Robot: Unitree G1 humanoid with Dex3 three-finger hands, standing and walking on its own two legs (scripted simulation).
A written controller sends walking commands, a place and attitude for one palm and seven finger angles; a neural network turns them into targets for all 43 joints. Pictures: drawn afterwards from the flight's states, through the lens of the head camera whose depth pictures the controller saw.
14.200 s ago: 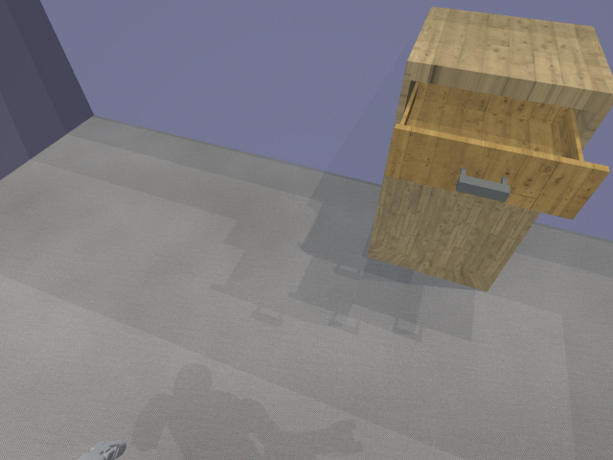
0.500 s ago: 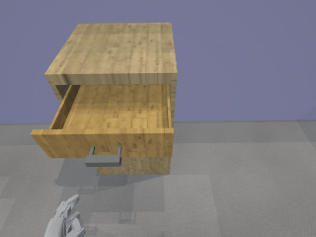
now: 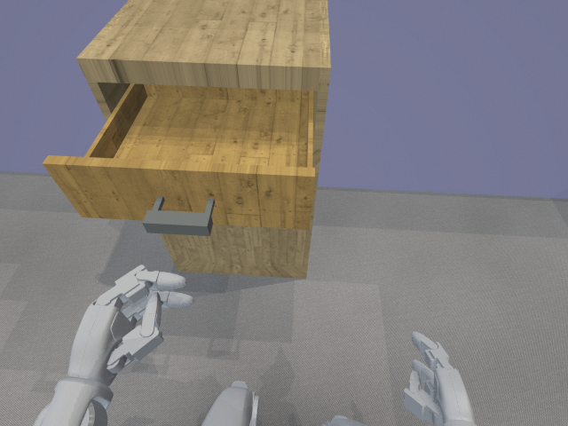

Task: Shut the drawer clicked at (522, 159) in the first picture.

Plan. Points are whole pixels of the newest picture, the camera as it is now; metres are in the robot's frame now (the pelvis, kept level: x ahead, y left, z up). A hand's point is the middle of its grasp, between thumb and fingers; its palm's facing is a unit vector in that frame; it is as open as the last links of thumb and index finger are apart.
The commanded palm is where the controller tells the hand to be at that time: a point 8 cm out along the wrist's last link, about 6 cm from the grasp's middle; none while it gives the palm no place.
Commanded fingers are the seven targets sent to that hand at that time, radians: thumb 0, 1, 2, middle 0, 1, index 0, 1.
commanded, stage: raise the hand and make a fist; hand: left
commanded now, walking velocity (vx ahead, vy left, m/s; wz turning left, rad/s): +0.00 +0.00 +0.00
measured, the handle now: (182, 212) +0.43 +0.21 +0.02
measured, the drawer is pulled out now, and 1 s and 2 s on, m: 0.23 0.23 0.23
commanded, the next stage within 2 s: bring the fist close to the handle in 1.24 s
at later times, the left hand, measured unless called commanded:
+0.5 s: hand (149, 315) +0.23 +0.18 +0.09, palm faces -0.01 -1.00 +0.00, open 3.1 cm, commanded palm +0.20 +0.23 +0.10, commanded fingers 0.00 0.90 0.90 -1.38 -1.58 -1.38 -1.58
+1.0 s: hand (160, 295) +0.24 +0.16 +0.12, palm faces -0.01 -1.00 -0.03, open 3.2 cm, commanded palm +0.22 +0.22 +0.12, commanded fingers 0.00 0.90 0.90 -1.40 -1.60 -1.40 -1.60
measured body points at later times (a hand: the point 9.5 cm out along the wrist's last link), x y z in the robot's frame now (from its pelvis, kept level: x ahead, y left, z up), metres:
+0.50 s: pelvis +0.02 +0.04 +0.02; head +0.06 +0.05 +0.47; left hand +0.22 +0.23 +0.10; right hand +0.20 -0.20 -0.04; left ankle +0.08 +0.13 -0.65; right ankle +0.00 -0.06 -0.65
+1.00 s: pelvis +0.03 +0.04 +0.04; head +0.05 +0.04 +0.49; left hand +0.24 +0.22 +0.12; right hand +0.19 -0.19 -0.03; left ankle +0.08 +0.13 -0.65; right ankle +0.00 -0.06 -0.65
